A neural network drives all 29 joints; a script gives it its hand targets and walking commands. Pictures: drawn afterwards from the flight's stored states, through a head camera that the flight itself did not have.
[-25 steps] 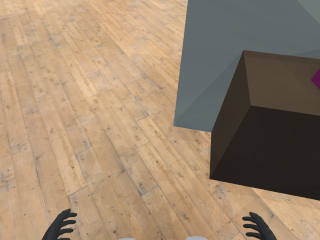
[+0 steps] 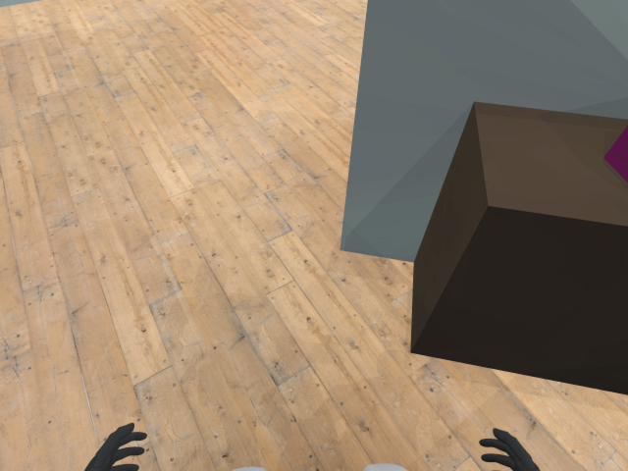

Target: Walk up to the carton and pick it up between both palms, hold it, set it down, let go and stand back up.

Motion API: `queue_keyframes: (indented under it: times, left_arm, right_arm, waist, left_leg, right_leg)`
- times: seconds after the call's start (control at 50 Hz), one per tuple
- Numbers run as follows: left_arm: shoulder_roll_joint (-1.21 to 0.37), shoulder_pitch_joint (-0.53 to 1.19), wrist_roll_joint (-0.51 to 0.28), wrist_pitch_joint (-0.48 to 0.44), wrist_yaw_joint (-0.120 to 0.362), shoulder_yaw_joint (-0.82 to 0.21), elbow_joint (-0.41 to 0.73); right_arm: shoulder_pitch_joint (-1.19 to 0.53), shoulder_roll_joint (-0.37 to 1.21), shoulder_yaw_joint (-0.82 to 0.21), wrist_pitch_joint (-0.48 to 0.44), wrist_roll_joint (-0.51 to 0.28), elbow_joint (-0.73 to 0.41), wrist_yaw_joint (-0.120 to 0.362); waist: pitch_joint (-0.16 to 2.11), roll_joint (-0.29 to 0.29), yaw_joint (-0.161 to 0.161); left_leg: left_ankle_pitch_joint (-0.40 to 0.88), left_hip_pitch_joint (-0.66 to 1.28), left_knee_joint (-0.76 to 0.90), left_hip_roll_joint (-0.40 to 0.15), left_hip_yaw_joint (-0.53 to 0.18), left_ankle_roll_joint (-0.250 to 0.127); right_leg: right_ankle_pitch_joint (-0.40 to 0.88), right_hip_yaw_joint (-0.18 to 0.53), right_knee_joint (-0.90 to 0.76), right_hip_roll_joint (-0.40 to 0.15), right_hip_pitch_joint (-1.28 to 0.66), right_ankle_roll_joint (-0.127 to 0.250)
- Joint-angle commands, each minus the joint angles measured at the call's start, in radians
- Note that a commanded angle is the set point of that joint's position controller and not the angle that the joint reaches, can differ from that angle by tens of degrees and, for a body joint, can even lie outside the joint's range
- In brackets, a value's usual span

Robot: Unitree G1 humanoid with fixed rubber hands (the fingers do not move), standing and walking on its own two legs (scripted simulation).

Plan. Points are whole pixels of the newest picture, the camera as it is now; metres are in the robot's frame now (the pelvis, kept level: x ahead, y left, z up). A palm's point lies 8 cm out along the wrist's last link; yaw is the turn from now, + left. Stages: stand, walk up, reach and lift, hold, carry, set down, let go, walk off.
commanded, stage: stand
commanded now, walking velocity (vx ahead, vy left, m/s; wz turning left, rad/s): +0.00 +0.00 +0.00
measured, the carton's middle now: out of the picture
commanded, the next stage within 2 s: walk up in 0.04 s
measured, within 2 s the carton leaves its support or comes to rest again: neither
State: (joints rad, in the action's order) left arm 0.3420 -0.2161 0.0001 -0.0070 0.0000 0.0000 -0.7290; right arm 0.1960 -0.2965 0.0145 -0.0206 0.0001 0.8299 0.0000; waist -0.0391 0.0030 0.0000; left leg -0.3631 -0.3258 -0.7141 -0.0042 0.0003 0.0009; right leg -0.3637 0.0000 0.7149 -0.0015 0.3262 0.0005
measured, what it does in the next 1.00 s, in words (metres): steps to the right: right foot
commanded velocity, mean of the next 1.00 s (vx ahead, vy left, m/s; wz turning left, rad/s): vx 0.00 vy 0.00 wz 0.00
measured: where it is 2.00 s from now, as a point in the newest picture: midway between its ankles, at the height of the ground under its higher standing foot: outside the picture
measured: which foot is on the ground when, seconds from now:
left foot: down 0.00-0.64, up 0.66-1.00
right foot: down 0.00-0.28, up 0.30-0.64, down 0.66-1.00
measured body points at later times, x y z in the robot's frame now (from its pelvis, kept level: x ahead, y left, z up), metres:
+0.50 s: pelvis -0.01 -0.05 +0.00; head +0.01 -0.03 +0.45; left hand +0.13 +0.27 -0.11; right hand +0.04 -0.38 -0.09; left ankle +0.01 +0.12 -0.72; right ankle +0.08 -0.19 -0.67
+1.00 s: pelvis +0.01 -0.22 +0.01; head +0.03 -0.22 +0.46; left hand +0.13 +0.08 -0.10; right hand +0.03 -0.58 -0.09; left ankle +0.06 -0.07 -0.66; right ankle +0.05 -0.24 -0.72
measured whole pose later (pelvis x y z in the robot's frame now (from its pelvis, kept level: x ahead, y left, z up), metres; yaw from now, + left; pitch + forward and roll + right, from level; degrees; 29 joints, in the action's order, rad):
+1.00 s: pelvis +0.01 -0.22 +0.01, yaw -9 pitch -3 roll +3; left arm 0.39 -0.30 0.00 0.06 0.10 0.04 -0.76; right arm 0.26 -0.48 0.03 -0.01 0.00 0.89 -0.06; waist -0.10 0.05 0.02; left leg -0.41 -0.48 -1.05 -0.01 0.02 0.00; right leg -0.28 0.00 0.64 0.12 0.31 0.09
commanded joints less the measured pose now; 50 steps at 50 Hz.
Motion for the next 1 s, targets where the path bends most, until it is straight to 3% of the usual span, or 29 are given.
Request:
queue_keyframes:
  times: [0.0,0.02,0.2,0.22,0.24,0.26,0.3,0.36,0.4,0.44,0.48,0.52,0.54,0.56,0.58,0.6,0.62,0.64,0.66,0.68,0.7,0.72,0.74,0.8,0.82,0.9,0.94,0.96,0.98]
  left_arm:
    - [0.214,0.069,0.021,-0.052,-0.014,0.072,0.022]
    - [0.213,0.076,0.021,-0.050,-0.016,0.070,0.023]
    - [0.217,0.072,0.024,-0.052,-0.014,0.066,-0.012]
    - [0.315,0.103,0.086,-0.009,0.035,0.127,0.117]
    - [0.254,0.120,0.085,0.011,0.049,0.117,0.131]
    - [0.264,0.126,0.099,0.028,0.054,0.116,0.154]
    - [0.280,0.078,0.087,0.043,0.067,0.129,0.138]
    - [0.270,0.072,0.082,0.048,0.087,0.141,0.121]
    - [0.255,0.071,0.076,0.053,0.099,0.141,0.125]
    - [0.248,0.074,0.072,0.056,0.110,0.137,0.134]
    - [0.260,0.067,0.066,0.058,0.123,0.142,0.135]
    - [0.288,0.005,0.058,0.055,0.125,0.157,0.108]
    - [0.296,-0.056,0.060,0.054,0.124,0.168,0.075]
    - [0.303,-0.159,0.062,0.053,0.118,0.180,0.029]
    - [0.325,-0.279,0.068,0.050,0.106,0.198,-0.037]
    - [0.377,-0.352,0.081,0.051,0.087,0.205,-0.051]
    - [0.410,-0.289,0.082,0.041,0.070,0.178,0.005]
    - [0.423,-0.153,0.073,0.042,0.058,0.166,0.050]
    - [0.451,-0.078,0.055,0.041,0.056,0.177,0.067]
    - [0.453,-0.017,0.049,0.039,0.055,0.178,0.082]
    - [0.417,-0.002,0.054,0.035,0.055,0.174,0.085]
    - [0.382,-0.009,0.056,0.030,0.053,0.167,0.090]
    - [0.362,-0.032,0.066,0.025,0.059,0.173,0.093]
    - [0.315,-0.059,0.064,0.026,0.062,0.163,0.105]
    - [0.297,-0.064,0.062,0.030,0.063,0.161,0.111]
    - [0.295,-0.103,0.052,0.038,0.065,0.158,0.108]
    - [0.294,-0.099,0.055,0.042,0.061,0.162,0.113]
    - [0.301,-0.076,0.058,0.044,0.059,0.166,0.119]
    - [0.306,-0.005,0.062,0.049,0.061,0.170,0.142]
  right_arm:
    - [-0.074,-0.257,0.061,-0.032,0.025,-0.054,-0.005]
    - [-0.087,-0.250,0.057,-0.031,0.023,-0.049,-0.004]
    - [-0.080,-0.252,0.058,-0.035,0.019,-0.018,0.000]
    - [0.171,-0.417,0.105,-0.050,0.014,0.006,-0.038]
    - [0.263,-0.486,0.139,-0.057,0.023,0.029,-0.055]
    - [0.243,-0.524,0.156,-0.066,0.024,0.014,-0.067]
    - [0.183,-0.491,0.150,-0.078,0.028,-0.008,-0.078]
    - [0.167,-0.450,0.134,-0.083,0.037,-0.015,-0.080]
    - [0.162,-0.441,0.129,-0.080,0.041,-0.015,-0.077]
    - [0.144,-0.461,0.131,-0.076,0.040,-0.028,-0.073]
    - [0.092,-0.482,0.135,-0.075,0.039,-0.046,-0.073]
    - [0.000,-0.498,0.135,-0.069,0.037,-0.057,-0.072]
    - [-0.041,-0.497,0.132,-0.067,0.038,-0.057,-0.072]
    - [-0.107,-0.480,0.126,-0.061,0.037,-0.068,-0.073]
    - [-0.091,-0.440,0.109,-0.048,0.042,-0.053,-0.076]
    - [-0.092,-0.347,0.070,-0.035,0.040,-0.064,-0.075]
    - [-0.020,-0.291,0.062,-0.022,0.037,-0.084,-0.083]
    - [0.023,-0.322,0.071,-0.012,0.020,-0.082,-0.089]
    - [0.066,-0.357,0.083,-0.007,0.012,-0.073,-0.087]
    - [0.062,-0.377,0.087,-0.005,0.014,-0.062,-0.089]
    - [0.065,-0.403,0.095,-0.001,0.008,-0.046,-0.084]
    - [0.077,-0.405,0.094,0.000,-0.003,-0.024,-0.078]
    - [0.103,-0.408,0.092,-0.003,-0.015,-0.009,-0.075]
    - [0.136,-0.398,0.086,-0.002,-0.017,0.011,-0.074]
    - [0.138,-0.399,0.086,-0.003,-0.015,0.015,-0.074]
    - [0.130,-0.392,0.080,-0.014,-0.023,0.023,-0.081]
    - [0.168,-0.390,0.075,-0.014,-0.022,0.030,-0.083]
    - [0.202,-0.398,0.083,-0.014,-0.017,0.036,-0.087]
    - [0.278,-0.403,0.090,-0.014,-0.019,0.054,-0.092]
  waist:
    - [0.070,0.035,0.001]
    - [0.049,0.001,0.004]
    - [0.045,0.042,-0.006]
    - [0.045,0.140,-0.074]
    - [0.026,-0.070,-0.095]
    - [-0.015,-0.036,-0.089]
    - [-0.027,0.041,-0.047]
    - [-0.002,0.018,-0.038]
    - [0.005,-0.052,-0.035]
    - [0.020,-0.132,-0.030]
    - [0.023,-0.200,-0.015]
    - [0.048,-0.231,0.036]
    - [0.086,-0.215,0.071]
    - [0.113,-0.143,0.138]
    - [0.150,0.015,0.185]
    - [0.069,0.230,0.236]
    - [-0.011,0.418,0.190]
    - [-0.083,0.330,0.119]
    - [-0.097,0.269,0.068]
    - [-0.109,0.276,0.052]
    - [-0.133,0.222,0.047]
    - [-0.136,0.162,0.042]
    - [-0.132,0.161,0.042]
    - [-0.119,0.141,0.055]
    - [-0.115,0.104,0.056]
    - [-0.074,0.111,0.068]
    - [-0.025,0.170,0.061]
    - [-0.016,0.188,0.040]
    - [-0.022,0.247,-0.005]
  left_leg:
    - [0.185,0.037,0.157,-0.083,-0.106,-0.075]
    - [0.169,0.023,0.169,-0.082,-0.107,-0.078]
    - [0.156,0.039,0.180,-0.081,-0.109,-0.070]
    - [0.064,0.178,0.214,-0.184,-0.228,-0.156]
    - [0.025,0.285,0.349,-0.372,-0.461,-0.230]
    - [0.069,0.252,0.393,-0.484,-0.556,-0.283]
    - [0.115,0.221,0.374,-0.455,-0.487,-0.265]
    - [0.198,0.158,0.324,-0.379,-0.336,-0.240]
    - [0.238,0.102,0.308,-0.339,-0.213,-0.220]
    - [0.236,0.064,0.294,-0.329,-0.160,-0.222]
    - [0.141,0.010,0.295,-0.339,-0.121,-0.219]
    - [-0.008,-0.111,0.276,-0.318,-0.075,-0.191]
    - [-0.092,-0.194,0.235,-0.289,-0.042,-0.165]
    - [-0.164,-0.282,0.116,-0.253,0.013,-0.129]
    - [-0.186,-0.357,-0.131,-0.168,0.087,-0.091]
    - [-0.256,-0.488,-0.419,-0.055,0.126,-0.063]
    - [-0.329,-0.593,-0.580,0.044,0.052,-0.047]
    - [-0.258,-0.520,-0.589,0.004,-0.013,-0.048]
    - [-0.207,-0.472,-0.608,-0.013,-0.028,-0.054]
    - [-0.175,-0.443,-0.629,-0.028,-0.031,-0.055]
    - [-0.116,-0.415,-0.636,-0.041,-0.041,-0.052]
    - [-0.062,-0.376,-0.606,-0.044,-0.039,-0.050]
    - [-0.035,-0.362,-0.558,-0.061,-0.038,-0.048]
    - [0.036,-0.313,-0.438,-0.047,-0.017,-0.032]
    - [0.041,-0.327,-0.410,-0.037,-0.008,-0.026]
    - [-0.013,-0.331,-0.283,-0.041,0.006,-0.021]
    - [-0.041,-0.307,-0.222,-0.030,0.029,-0.023]
    - [-0.060,-0.240,-0.175,-0.027,0.043,-0.038]
    - [-0.090,-0.103,-0.103,-0.020,0.058,-0.049]
  right_leg:
    - [0.171,0.113,-0.164,-0.097,-0.036,0.081]
    - [0.171,0.113,-0.167,-0.093,-0.035,0.080]
    - [0.139,0.123,-0.201,-0.097,-0.028,0.074]
    - [0.163,0.130,0.017,-0.027,0.218,0.101]
    - [-0.052,0.049,0.229,0.024,0.409,0.058]
    - [-0.157,0.141,0.356,-0.024,0.504,0.044]
    - [-0.128,0.176,0.414,-0.051,0.476,0.034]
    - [-0.069,0.172,0.422,-0.067,0.413,0.021]
    - [-0.019,0.150,0.387,-0.069,0.381,0.019]
    - [0.005,0.105,0.325,-0.087,0.346,0.016]
    - [0.010,0.094,0.242,-0.115,0.289,0.011]
    - [0.018,0.068,0.174,-0.118,0.131,0.027]
    - [0.057,0.038,0.133,-0.104,-0.012,0.035]
    - [0.115,0.008,0.034,-0.090,-0.159,0.032]
    - [0.095,-0.005,-0.041,-0.037,-0.312,0.019]
    - [0.011,0.123,-0.159,-0.032,-0.301,0.021]
    - [0.051,0.444,-0.323,-0.154,-0.207,0.052]
    - [-0.073,0.523,-0.440,-0.193,-0.044,0.077]
    - [-0.214,0.617,-0.544,-0.223,0.021,0.086]
    - [-0.354,0.654,-0.598,-0.213,0.060,0.064]
    - [-0.392,0.590,-0.595,-0.188,0.078,0.011]
    - [-0.287,0.484,-0.553,-0.153,0.080,-0.032]
    - [-0.209,0.430,-0.499,-0.128,0.045,-0.037]
    - [-0.082,0.332,-0.467,-0.099,-0.008,0.002]
    - [-0.059,0.328,-0.472,-0.086,-0.058,0.005]
    - [0.174,0.335,-0.443,-0.089,-0.205,0.002]
    - [0.394,0.307,-0.410,-0.060,-0.280,-0.059]
    - [0.490,0.286,-0.397,-0.052,-0.233,-0.119]
    - [0.587,0.223,-0.399,-0.012,-0.127,-0.202]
